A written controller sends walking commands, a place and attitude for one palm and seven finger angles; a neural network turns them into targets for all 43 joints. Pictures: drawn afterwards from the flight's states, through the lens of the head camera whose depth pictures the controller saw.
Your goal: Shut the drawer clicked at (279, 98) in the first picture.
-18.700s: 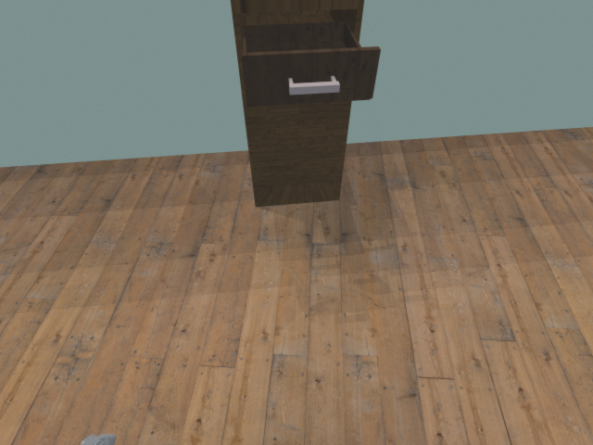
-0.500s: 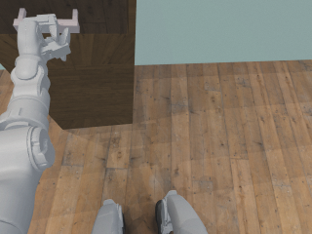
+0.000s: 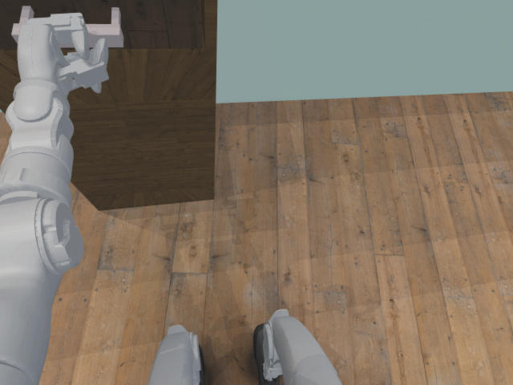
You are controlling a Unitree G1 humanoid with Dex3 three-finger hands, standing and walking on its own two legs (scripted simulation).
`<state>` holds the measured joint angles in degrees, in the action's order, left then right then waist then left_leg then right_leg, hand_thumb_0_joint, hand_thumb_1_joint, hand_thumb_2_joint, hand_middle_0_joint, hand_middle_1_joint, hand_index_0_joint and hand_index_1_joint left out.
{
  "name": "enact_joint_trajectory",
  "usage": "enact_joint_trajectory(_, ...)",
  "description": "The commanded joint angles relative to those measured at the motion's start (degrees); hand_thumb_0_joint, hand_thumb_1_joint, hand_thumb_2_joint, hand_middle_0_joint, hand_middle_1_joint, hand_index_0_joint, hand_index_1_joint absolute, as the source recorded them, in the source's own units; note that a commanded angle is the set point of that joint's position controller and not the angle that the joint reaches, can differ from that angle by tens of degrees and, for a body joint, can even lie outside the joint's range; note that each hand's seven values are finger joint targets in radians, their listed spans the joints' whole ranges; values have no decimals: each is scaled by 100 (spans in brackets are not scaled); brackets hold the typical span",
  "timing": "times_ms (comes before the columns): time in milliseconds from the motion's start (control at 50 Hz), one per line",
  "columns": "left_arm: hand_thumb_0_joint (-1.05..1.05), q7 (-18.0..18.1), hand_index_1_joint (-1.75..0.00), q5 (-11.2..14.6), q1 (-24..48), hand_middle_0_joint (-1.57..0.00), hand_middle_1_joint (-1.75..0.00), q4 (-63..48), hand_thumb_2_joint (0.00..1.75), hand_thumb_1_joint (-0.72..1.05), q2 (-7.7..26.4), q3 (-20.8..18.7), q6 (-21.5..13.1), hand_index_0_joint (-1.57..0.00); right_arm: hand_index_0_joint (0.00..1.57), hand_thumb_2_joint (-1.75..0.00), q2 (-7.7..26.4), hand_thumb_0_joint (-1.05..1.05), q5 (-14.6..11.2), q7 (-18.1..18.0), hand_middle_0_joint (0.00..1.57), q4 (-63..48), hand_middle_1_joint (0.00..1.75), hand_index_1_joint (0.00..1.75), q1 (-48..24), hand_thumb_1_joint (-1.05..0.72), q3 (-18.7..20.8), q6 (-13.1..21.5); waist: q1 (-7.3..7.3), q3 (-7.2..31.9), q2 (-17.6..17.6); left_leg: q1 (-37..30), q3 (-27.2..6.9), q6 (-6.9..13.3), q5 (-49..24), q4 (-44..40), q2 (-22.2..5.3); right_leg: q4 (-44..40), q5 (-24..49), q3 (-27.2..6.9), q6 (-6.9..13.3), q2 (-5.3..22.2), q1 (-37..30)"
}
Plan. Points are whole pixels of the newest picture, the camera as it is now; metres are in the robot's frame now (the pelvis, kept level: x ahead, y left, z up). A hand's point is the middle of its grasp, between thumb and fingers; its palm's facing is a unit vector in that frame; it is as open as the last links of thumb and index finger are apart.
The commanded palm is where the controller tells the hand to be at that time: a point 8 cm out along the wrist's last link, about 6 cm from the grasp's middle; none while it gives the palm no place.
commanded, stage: pull the fist back off the drawer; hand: left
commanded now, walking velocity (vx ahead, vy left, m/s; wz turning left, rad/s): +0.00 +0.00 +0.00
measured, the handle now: (71, 25) +0.63 +0.19 +0.09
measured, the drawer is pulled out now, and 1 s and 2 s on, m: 0.00 0.00 0.00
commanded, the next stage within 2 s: draw the hand back to the body in 0.44 s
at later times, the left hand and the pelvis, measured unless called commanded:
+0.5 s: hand (105, 66) +0.55 +0.14 +0.09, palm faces +0.03 -1.00 -0.03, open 3.1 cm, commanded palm +0.53 +0.19 +0.10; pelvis +0.03 +0.00 +0.02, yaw -2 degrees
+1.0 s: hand (47, 113) +0.43 +0.17 +0.15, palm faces +0.04 -1.00 -0.04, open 3.3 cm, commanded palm +0.39 +0.22 +0.16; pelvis +0.07 -0.01 +0.06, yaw +0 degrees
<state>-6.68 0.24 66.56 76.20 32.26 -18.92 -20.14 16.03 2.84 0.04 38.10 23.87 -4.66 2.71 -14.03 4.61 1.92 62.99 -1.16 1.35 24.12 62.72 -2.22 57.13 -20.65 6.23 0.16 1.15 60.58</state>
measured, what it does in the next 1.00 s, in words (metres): rises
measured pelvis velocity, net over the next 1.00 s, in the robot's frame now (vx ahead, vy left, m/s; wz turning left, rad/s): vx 0.07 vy -0.01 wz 0.00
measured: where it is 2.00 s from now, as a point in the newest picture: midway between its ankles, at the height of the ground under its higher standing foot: (231, 381)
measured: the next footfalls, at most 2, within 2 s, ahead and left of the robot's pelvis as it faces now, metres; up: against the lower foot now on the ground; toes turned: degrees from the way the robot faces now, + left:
none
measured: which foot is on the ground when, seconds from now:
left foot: down 0.00-1.00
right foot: down 0.00-1.00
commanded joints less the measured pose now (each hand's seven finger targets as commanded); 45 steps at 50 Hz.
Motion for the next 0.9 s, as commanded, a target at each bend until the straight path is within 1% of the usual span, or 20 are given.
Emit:
enact_joint_trajectory(0,0,200,-160,132,3615,-140,-160,-1611,90,90,951,-80,-387,-140,20,-90,1127,0,19,-33,20,-176,30,30,1194,-90,448,9,-458,2820,1075,-2492,-499,28,-215,-925,61,-788,-138,-364,95,-317,-637)
enact_joint_trajectory(80,0,197,-160,138,3254,-140,-160,-1596,90,90,1187,-383,-378,-140,20,-90,1129,0,34,14,20,-238,30,30,1199,-90,469,-80,-281,2935,926,-2419,-430,43,-363,-878,79,-791,-65,-387,104,-337,-907)
enact_joint_trajectory(140,0,136,-160,169,2979,-140,-160,-1681,90,90,835,-167,-367,-140,20,-90,1076,0,2,48,20,-285,30,30,1126,-90,497,-152,-230,2807,978,-2533,-419,13,-414,-944,68,-821,-17,-365,105,-334,-889)
enact_joint_trajectory(180,0,155,-160,216,2772,-140,-160,-1725,90,90,910,-305,-374,-140,20,-90,1080,0,-2,53,20,-322,30,30,1128,-90,501,-188,-173,2769,763,-2518,-395,41,-500,-961,73,-844,39,-366,102,-352,-1037)
enact_joint_trajectory(220,0,132,-160,241,2555,-140,-160,-2060,90,90,899,-329,-429,-140,20,-90,1048,0,-16,71,20,-401,30,30,1076,-90,526,-228,-21,3081,958,-2683,-311,20,-765,-971,86,-857,231,-399,104,-344,-1289)
enact_joint_trajectory(260,0,124,-160,296,1972,-140,-160,-2054,90,90,811,-391,-435,-140,20,-90,1014,0,-48,93,20,-471,30,30,1028,-90,552,-280,97,3047,650,-2668,-257,22,-926,-1022,84,-916,370,-402,98,-371,-1578)
enact_joint_trajectory(320,0,114,-160,299,1484,-140,-160,-2415,90,90,754,-392,-541,-140,20,-90,964,0,-72,123,20,-565,30,30,951,-90,578,-362,304,3085,830,-2872,-186,-10,-1295,-1102,91,-896,710,-391,124,-374,-1811)
enact_joint_trajectory(380,0,194,-160,285,1293,-140,-160,-2360,90,90,718,-411,-585,-140,20,-90,952,0,-93,123,20,-536,30,30,924,-90,607,-435,246,2746,440,-2756,-141,27,-1364,-1125,90,-948,902,-416,103,-392,-1926)
enact_joint_trajectory(500,0,186,-160,335,984,-140,-160,-2470,90,90,473,-354,-692,-140,20,-90,907,0,-116,113,20,-518,30,30,874,-90,667,-511,326,2777,508,-3001,-88,-9,-1890,-1137,105,-889,1397,-420,107,-360,-2040)
enact_joint_trajectory(520,0,170,-160,362,1026,-140,-160,-2455,90,90,270,-210,-690,-140,20,-90,873,0,-120,122,20,-506,30,30,844,-90,666,-519,264,2688,469,-2992,-64,-4,-1897,-1128,104,-907,1449,-422,91,-362,-2018)
enact_joint_trajectory(540,0,170,-160,397,710,-140,-160,-2665,90,90,505,-463,-710,-140,20,-90,903,0,-133,122,20,-562,30,30,843,-90,708,-537,440,2913,327,-3038,-40,-3,-2018,-1156,110,-908,1602,-441,96,-363,-2297)
enact_joint_trajectory(600,0,91,-160,537,-370,-140,-160,-3630,90,90,512,-537,-640,-140,20,-90,830,0,-214,139,20,-839,30,30,674,-90,727,-575,813,3580,787,-3625,52,-40,-2924,-1301,131,-934,2414,-472,122,-352,-3018)
enact_joint_trajectory(620,0,52,-160,608,-638,-140,-160,-4030,90,90,481,-495,-583,-140,20,-90,807,0,-255,134,20,-896,30,30,604,-90,739,-584,844,3603,631,-3724,55,-31,-3154,-1355,104,-986,2648,-474,109,-357,-3227)
enact_joint_trajectory(660,0,-23,-160,779,-1340,-140,-160,-4497,90,90,197,-333,-380,-140,20,-90,734,0,-355,116,20,-1017,30,30,433,-90,749,-571,907,3280,272,-3553,146,11,-3142,-1555,98,-1168,2950,-483,85,-352,-3693)
enact_joint_trajectory(700,0,-104,-160,938,-1824,-140,-160,-4839,90,90,-174,-70,-164,-140,20,-90,695,0,-436,81,20,-1066,30,30,271,-90,742,-528,887,2903,244,-3626,211,27,-3110,-1729,83,-1331,3039,-460,72,-341,-3804)
enact_joint_trajectory(740,0,-93,-160,1066,-2248,-140,-160,-5208,90,90,-19,-245,-6,-140,20,-90,730,0,-465,23,20,-1071,30,30,147,-90,762,-484,958,2651,-41,-3546,250,42,-2839,-1914,101,-1471,3057,-464,55,-324,-4098)
enact_joint_trajectory(760,0,-111,-160,1108,-2430,-140,-160,-5476,90,90,-168,-130,36,-140,20,-90,701,0,-486,5,20,-1104,30,30,49,-90,756,-439,962,2548,-29,-3630,271,48,-2793,-1988,113,-1538,3070,-458,52,-310,-4170)
enact_joint_trajectory(800,0,-141,-160,1146,-2727,-140,-160,-5903,90,90,-331,49,89,-140,20,-90,648,0,-521,-33,20,-1106,30,30,-118,-90,726,-352,960,2328,379,-3939,271,32,-2965,-2077,106,-1637,3037,-440,70,-286,-4103)
enact_joint_trajectory(860,0,-207,-160,1225,-3058,-140,-160,-6323,90,90,-615,323,189,-140,20,-90,637,0,-538,-80,20,-1089,30,30,-349,-90,724,-211,932,1991,217,-4174,201,24,-2870,-2225,96,-1792,2860,-369,62,-275,-4065)
enact_joint_trajectory(880,0,-240,-160,1249,-3146,-140,-160,-6628,90,90,-657,380,217,-140,20,-90,628,0,-542,-96,20,-1141,30,30,-427,-90,727,-156,962,2091,279,-4356,191,33,-3006,-2243,98,-1805,2897,-369,72,-266,-4132)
